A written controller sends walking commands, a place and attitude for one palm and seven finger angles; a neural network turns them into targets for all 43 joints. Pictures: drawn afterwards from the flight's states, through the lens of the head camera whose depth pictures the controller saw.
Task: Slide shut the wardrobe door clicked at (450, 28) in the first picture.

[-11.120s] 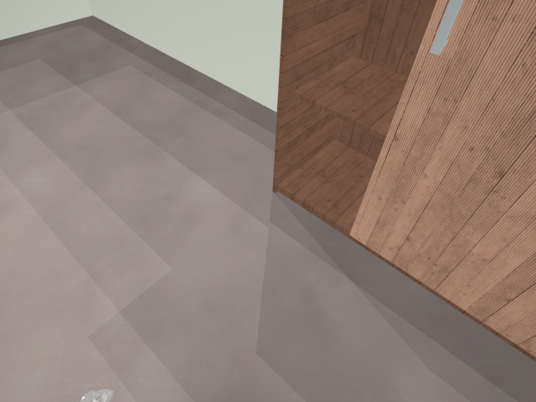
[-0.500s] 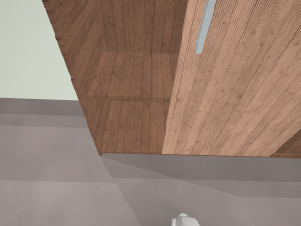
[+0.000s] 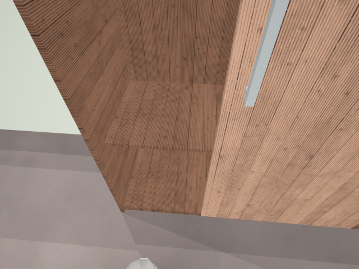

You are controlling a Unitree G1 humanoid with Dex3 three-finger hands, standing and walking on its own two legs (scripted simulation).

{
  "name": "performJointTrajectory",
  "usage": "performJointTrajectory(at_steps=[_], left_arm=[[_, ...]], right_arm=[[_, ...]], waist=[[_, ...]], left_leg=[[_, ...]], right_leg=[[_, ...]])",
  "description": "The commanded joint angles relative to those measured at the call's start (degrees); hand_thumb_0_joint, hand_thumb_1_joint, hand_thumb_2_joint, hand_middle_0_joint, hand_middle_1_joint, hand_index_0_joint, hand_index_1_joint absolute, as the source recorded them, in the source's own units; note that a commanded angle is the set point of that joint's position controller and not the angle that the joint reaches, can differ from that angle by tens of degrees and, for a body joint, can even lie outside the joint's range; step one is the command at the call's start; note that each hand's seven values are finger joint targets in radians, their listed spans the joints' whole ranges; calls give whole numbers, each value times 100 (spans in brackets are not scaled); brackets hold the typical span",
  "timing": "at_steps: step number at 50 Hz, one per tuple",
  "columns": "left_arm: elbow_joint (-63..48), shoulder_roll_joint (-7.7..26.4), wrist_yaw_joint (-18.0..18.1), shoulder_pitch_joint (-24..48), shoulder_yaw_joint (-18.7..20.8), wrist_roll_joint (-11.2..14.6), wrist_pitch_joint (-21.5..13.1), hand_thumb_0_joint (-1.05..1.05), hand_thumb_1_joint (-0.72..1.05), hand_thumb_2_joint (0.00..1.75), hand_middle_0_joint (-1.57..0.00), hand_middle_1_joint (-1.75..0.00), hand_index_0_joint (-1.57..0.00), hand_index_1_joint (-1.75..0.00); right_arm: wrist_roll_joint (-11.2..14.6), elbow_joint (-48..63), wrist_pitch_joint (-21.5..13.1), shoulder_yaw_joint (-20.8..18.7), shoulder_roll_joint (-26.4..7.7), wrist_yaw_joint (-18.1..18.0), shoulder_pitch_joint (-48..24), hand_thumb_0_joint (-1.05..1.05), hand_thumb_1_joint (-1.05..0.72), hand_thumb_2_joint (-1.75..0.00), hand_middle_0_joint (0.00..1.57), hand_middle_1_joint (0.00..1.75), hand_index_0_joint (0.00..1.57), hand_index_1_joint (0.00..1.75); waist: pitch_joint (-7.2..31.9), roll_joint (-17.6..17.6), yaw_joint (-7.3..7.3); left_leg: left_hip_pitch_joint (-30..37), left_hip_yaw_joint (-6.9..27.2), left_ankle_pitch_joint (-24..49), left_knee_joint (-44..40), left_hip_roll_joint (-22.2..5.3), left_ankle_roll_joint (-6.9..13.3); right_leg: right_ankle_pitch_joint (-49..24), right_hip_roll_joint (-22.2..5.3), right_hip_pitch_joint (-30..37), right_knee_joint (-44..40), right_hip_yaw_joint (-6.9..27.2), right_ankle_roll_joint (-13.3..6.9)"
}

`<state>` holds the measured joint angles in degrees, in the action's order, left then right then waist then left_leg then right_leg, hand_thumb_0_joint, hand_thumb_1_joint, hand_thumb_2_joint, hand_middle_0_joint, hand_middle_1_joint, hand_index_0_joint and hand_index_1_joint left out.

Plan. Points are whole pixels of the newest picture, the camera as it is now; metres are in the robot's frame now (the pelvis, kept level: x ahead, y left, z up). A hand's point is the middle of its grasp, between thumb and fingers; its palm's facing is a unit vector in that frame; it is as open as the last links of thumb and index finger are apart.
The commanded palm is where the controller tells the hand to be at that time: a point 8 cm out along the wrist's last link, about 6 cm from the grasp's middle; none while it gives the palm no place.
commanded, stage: come to a stop and stand still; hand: right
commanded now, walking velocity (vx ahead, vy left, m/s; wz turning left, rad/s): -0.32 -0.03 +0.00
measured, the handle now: (264, 43) +0.49 -0.13 +0.27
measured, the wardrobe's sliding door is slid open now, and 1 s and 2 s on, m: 0.44 0.44 0.44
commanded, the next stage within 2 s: look again from close up in 1.42 s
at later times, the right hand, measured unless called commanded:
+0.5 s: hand out of the picture +0.06 -0.22 -0.19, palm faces +0.04 +0.97 -0.25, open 7.3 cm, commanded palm none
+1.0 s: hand out of the picture -0.04 -0.19 -0.18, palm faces +0.01 +0.99 -0.16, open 7.4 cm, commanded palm none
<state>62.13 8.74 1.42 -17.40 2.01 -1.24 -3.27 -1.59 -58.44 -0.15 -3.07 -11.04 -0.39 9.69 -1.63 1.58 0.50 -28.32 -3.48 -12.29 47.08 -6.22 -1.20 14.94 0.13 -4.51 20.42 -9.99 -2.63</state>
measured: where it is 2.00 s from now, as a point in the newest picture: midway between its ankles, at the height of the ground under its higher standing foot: outside the picture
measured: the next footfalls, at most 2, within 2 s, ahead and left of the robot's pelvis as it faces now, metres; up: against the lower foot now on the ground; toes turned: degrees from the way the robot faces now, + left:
left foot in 0.08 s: +0.14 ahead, +0.14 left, +0.00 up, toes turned +6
right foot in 0.44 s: +0.02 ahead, -0.13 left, +0.00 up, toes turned -2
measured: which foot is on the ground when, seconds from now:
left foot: up 0.00-0.06, down 0.08-0.48, up 0.50-0.64, down 0.66-1.00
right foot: down 0.00-0.12, up 0.14-0.42, down 0.44-1.00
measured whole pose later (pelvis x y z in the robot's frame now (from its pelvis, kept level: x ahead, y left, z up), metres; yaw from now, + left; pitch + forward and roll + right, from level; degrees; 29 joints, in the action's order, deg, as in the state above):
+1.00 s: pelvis -0.03 -0.03 -0.01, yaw +1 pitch -2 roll +0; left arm 61.8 7.9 1.5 -21.2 0.1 -0.7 -0.5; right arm -1.5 -60.2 0.0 0.2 -6.8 -1.1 22.0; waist 0.1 -0.3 0.1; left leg -14.4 -5.6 -11.0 27.2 -1.2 1.6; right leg 14.5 0.3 -10.9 27.0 -4.8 -1.8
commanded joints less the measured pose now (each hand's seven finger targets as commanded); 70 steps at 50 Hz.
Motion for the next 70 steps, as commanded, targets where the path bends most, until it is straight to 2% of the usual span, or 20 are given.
performJointTrajectory(at_steps=[1,3,5,6,8,12,18,19,20,21,22,23,25,29,32,36,39,43,54,70], left_arm=[[-138,694,76,-88,88,-23,59,0,90,90,-20,-30,-20,-30],[-92,622,68,-225,112,47,140,0,90,90,-20,-30,-20,-30],[-103,377,42,-655,163,128,276,0,90,90,-20,-30,-20,-30],[-136,356,69,-667,198,136,350,0,90,90,-20,-30,-20,-30],[-210,373,75,-264,203,129,474,0,90,90,-20,-30,-20,-30],[-264,345,6,-244,241,110,643,0,90,90,-20,-30,-20,-30],[-382,257,-87,-443,199,59,560,0,90,90,-20,-30,-20,-30],[-1062,1031,-147,-192,112,-23,500,0,90,90,-20,-30,-20,-30],[-1137,552,-150,-428,245,4,352,0,90,90,-20,-30,-20,-30],[-1151,760,-130,-286,250,-52,256,0,90,90,-20,-30,-20,-30],[-1319,1339,-54,10,301,-112,230,0,90,90,-20,-30,-20,-30],[-1518,1570,34,481,386,-118,238,0,90,90,-20,-30,-20,-30],[-1550,1274,25,841,287,-120,308,0,90,90,-20,-30,-20,-30],[-1478,1337,-6,554,251,-118,348,0,90,90,-20,-30,-20,-30],[-1411,1233,54,269,224,-83,347,0,90,90,-20,-30,-20,-30],[-1164,700,55,-112,26,-24,288,0,90,90,-20,-30,-20,-30],[-888,635,49,-362,-9,-12,244,0,90,90,-20,-30,-20,-30],[-660,797,60,-221,8,4,175,0,90,90,-20,-30,-20,-30],[37,312,40,-614,-107,66,182,0,90,90,-20,-30,-20,-30],[244,189,17,-732,-154,69,242,0,90,90,-20,-30,-20,-30]], right_arm=[[39,43,-21,72,-40,-55,625,0,-90,-90,20,30,20,30],[14,-16,-79,19,-427,-104,913,0,-90,-90,20,30,20,30],[22,-16,-108,-99,-1031,-165,1036,0,-90,-90,20,30,20,30],[39,1,-93,-119,-1141,-171,1145,0,-90,-90,20,30,20,30],[34,77,-76,-157,-1034,-244,885,0,-90,-90,20,30,20,30],[0,432,66,-188,-912,-290,15,0,-90,-90,20,30,20,30],[-89,579,152,-270,-957,-238,-184,0,-90,-90,20,30,20,30],[39,854,51,69,-1447,-282,-315,0,-90,-90,20,30,20,30],[34,984,92,-131,-1201,-331,-22,0,-90,-90,20,30,20,30],[62,1027,134,-67,-887,-334,-56,0,-90,-90,20,30,20,30],[124,1071,145,38,-808,-251,11,0,-90,-90,20,30,20,30],[99,1059,150,43,-652,-164,260,0,-90,-90,20,30,20,30],[-36,847,302,70,-499,-52,435,0,-90,-90,20,30,20,30],[-68,683,202,51,-433,79,974,0,-90,-90,20,30,20,30],[-65,616,100,21,-419,73,1352,0,-90,-90,20,30,20,30],[11,635,-33,13,-690,-35,1183,0,-90,-90,20,30,20,30],[41,593,-32,46,-566,-59,1056,0,-90,-90,20,30,20,30],[22,330,-48,136,-315,-67,1363,0,-90,-90,20,30,20,30],[80,-172,-176,206,-114,-223,1520,0,-90,-90,20,30,20,30],[82,-301,-188,220,-26,-278,1479,0,-90,-90,20,30,20,30]], waist=[[-52,-796,-160],[197,-372,-274],[517,618,-157],[642,641,-196],[852,963,-323],[703,673,-44],[596,997,-4],[303,643,387],[1463,689,258],[1346,-191,239],[947,-1268,150],[544,-1610,-59],[-313,-1729,-101],[-1162,-549,-206],[-920,-82,-111],[-188,622,183],[-39,252,254],[-287,-626,17],[-364,89,-24],[-481,-51,4]], left_leg=[[1050,-126,360,-1470,221,36],[1816,-1,2425,-2188,32,35],[2793,1259,6448,-1640,-1457,963],[2741,1227,6934,-1885,-1886,1395],[2468,1487,6122,-2124,-1826,1611],[1619,897,3741,-2438,-1421,1246],[1100,1054,138,-2919,-1070,984],[1892,912,1516,-2185,-699,712],[1542,761,-876,-1955,-801,534],[1175,424,-1118,-1522,-361,277],[847,-78,-981,-950,244,13],[750,-194,-635,-753,400,22],[824,-51,-509,-226,391,73],[940,-91,-528,-662,411,73],[1230,53,-515,-2051,470,231],[869,1502,-1625,-3185,-345,751],[748,1041,-1387,-3062,-209,636],[1275,288,-58,-2245,186,336],[1619,600,-225,-2780,-90,363],[1452,658,-405,-2982,-120,339]], right_leg=[[-4086,-1411,-147,258,620,-360],[-3011,-1033,-338,846,533,12],[492,-199,-1479,2065,349,354],[1956,-28,-1512,2957,459,375],[2259,-45,-1750,4295,999,402],[1571,-127,-1702,4509,1162,480],[1184,-121,-1116,2547,858,417],[937,-14,-1341,1306,968,206],[744,5,-784,846,649,282],[566,-179,-582,57,884,218],[995,-931,-1028,-326,2105,-107],[1312,-1269,-1470,-593,2165,-314],[2476,-1217,-2434,-919,2129,-342],[2621,-1397,-2693,-937,1942,-444],[2056,-1045,-2140,-114,1657,-234],[719,-230,-1342,1080,801,36],[438,-349,-834,666,923,10],[626,-890,-1314,-395,1627,-114],[187,-529,-1227,-126,1190,31],[93,-500,-1121,-144,1121,74]])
